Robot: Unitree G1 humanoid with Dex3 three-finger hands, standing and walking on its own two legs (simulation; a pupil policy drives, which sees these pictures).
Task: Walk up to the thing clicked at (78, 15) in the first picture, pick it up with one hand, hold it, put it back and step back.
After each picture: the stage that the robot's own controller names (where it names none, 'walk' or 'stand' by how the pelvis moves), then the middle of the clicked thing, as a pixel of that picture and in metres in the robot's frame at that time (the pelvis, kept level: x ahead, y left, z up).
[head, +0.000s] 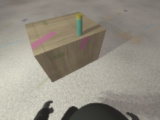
stand; (79, 25) +0.94 +0.17 +0.04
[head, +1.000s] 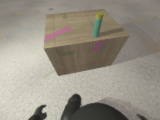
rise first; (97, 25) +0.86 +0.04 +0.04
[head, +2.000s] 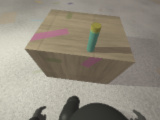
rise first; (92, 39) +0.58 +0.06 +0.07
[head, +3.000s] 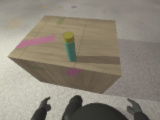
stand; (70, 48) +0.45 +0.19 +0.07
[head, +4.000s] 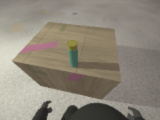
stand; (73, 55) +0.44 +0.16 +0.04
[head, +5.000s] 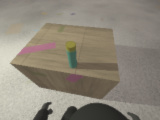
stand; (72, 56) +0.44 +0.16 +0.03
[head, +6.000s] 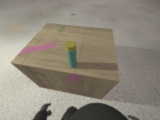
stand; (72, 56) +0.44 +0.16 +0.03
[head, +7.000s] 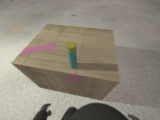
stand; (72, 56) +0.44 +0.16 +0.03
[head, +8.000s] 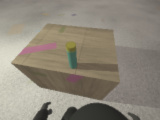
rise first; (72, 56) +0.44 +0.16 +0.03
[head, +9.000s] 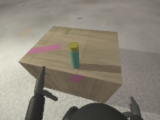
rise first; (74, 56) +0.44 +0.17 +0.04
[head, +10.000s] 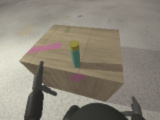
go down; (75, 55) +0.45 +0.16 +0.04
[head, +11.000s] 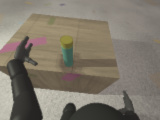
go down; (67, 53) +0.42 +0.15 +0.07
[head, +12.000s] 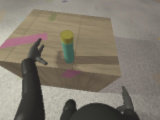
close in; (68, 49) +0.44 +0.15 +0.09
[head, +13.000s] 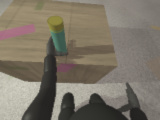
close; (59, 40) +0.47 +0.17 +0.12
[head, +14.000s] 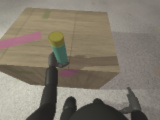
lift; (60, 52) +0.39 +0.18 +0.11
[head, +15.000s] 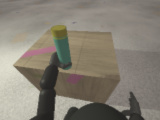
lift; (63, 50) +0.33 +0.17 +0.24
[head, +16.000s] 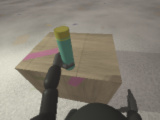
hold; (66, 51) +0.33 +0.15 +0.24
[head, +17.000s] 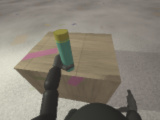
hold; (65, 53) +0.33 +0.16 +0.22
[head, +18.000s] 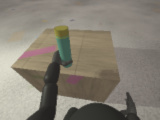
crouch; (64, 49) +0.37 +0.17 +0.21
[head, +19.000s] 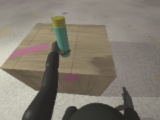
lower; (62, 39) +0.46 +0.17 +0.20
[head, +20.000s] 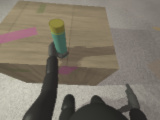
lower; (60, 42) +0.46 +0.17 +0.12
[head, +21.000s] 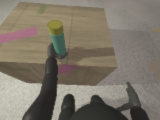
lower; (59, 43) +0.46 +0.18 +0.12
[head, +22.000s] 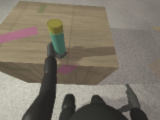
lower; (58, 42) +0.46 +0.18 +0.12
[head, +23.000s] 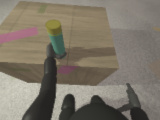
rest; (58, 43) +0.45 +0.19 +0.12
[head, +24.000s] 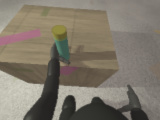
withdraw; (62, 46) +0.44 +0.17 +0.11
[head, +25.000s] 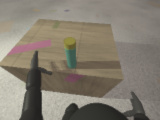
sink last; (71, 55) +0.41 +0.15 +0.08
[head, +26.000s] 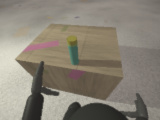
stand; (73, 52) +0.46 +0.17 +0.09
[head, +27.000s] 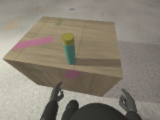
stand; (70, 51) +0.43 +0.17 +0.10
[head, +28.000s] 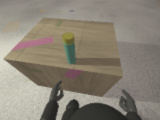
stand; (70, 50) +0.44 +0.17 +0.10
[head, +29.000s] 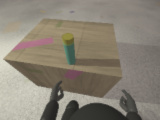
stand; (69, 51) +0.44 +0.17 +0.10
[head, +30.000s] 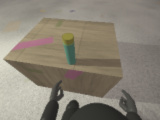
stand; (70, 51) +0.43 +0.17 +0.10
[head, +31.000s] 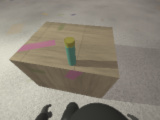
stand; (71, 53) +0.45 +0.18 +0.07
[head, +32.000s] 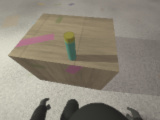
walk; (71, 48) +0.47 +0.18 +0.05
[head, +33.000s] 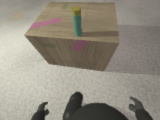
walk; (77, 23) +0.73 +0.17 +0.07
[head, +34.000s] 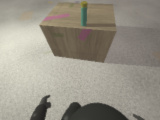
stand; (83, 15) +1.01 +0.14 +0.06
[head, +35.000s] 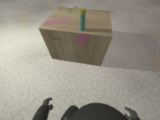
stand; (82, 20) +1.00 +0.16 +0.04
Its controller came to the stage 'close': yes
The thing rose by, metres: 0.21
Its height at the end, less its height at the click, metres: +0.00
